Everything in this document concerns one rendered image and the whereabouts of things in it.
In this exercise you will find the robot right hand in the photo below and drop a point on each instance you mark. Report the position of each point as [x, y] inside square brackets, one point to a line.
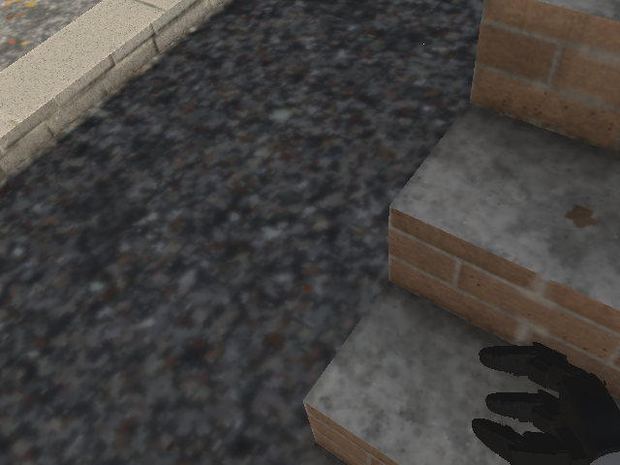
[580, 426]

